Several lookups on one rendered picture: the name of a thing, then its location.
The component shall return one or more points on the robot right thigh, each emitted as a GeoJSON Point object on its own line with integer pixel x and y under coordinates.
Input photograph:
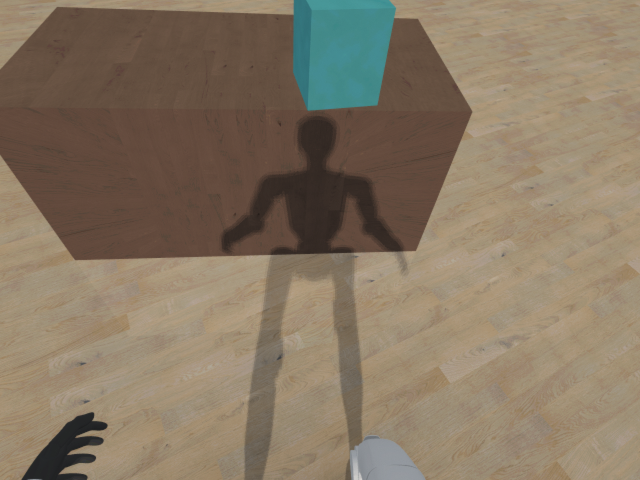
{"type": "Point", "coordinates": [382, 459]}

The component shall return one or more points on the left robot hand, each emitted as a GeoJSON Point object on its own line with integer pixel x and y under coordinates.
{"type": "Point", "coordinates": [54, 457]}

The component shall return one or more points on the carton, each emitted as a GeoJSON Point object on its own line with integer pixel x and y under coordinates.
{"type": "Point", "coordinates": [339, 51]}

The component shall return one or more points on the pedestal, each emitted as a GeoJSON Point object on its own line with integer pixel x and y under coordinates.
{"type": "Point", "coordinates": [165, 134]}

